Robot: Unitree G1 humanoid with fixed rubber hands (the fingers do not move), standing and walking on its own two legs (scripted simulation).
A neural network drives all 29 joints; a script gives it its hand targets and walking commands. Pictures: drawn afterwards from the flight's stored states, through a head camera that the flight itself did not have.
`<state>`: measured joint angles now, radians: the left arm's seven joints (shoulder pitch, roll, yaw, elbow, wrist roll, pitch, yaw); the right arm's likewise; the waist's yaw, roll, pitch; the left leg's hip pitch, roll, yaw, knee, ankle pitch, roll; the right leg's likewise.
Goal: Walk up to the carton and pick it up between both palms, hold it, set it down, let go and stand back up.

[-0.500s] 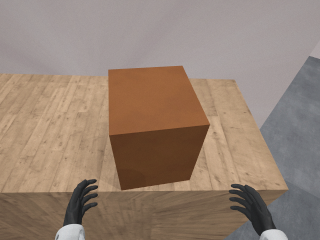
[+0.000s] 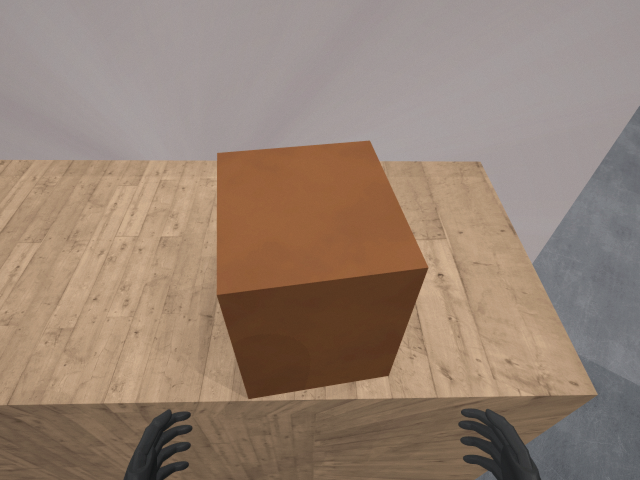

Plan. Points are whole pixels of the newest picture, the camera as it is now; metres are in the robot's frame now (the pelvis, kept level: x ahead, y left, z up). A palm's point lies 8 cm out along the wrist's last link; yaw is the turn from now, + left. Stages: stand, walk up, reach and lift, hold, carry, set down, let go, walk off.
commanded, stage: set down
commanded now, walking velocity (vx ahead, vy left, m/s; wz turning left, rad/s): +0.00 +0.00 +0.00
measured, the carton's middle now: (308, 271) +0.39 +0.03 +0.05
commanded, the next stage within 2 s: let go in 0.44 s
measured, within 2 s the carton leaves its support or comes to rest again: neither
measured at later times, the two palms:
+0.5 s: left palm out of the picture +0.15 +0.22 -0.07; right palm out of the picture +0.15 -0.22 -0.07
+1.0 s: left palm out of the picture +0.15 +0.23 -0.09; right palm out of the picture +0.13 -0.22 -0.09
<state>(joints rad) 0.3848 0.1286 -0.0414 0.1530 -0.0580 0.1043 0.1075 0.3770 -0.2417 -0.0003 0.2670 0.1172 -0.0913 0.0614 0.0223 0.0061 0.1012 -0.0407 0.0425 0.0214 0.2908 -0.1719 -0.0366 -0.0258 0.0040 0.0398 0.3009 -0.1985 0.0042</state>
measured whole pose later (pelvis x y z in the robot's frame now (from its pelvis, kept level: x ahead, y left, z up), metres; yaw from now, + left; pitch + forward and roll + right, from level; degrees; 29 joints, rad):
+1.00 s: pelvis +0.00 +0.01 +0.00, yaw +0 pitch -3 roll +0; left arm 0.20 0.20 -0.01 0.51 -0.01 0.11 0.02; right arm 0.20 -0.18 -0.01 0.70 -0.02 -0.18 0.01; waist 0.00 -0.02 0.10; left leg -0.11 0.04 0.03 0.39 -0.22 -0.03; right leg -0.09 0.00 0.04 0.39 -0.23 0.01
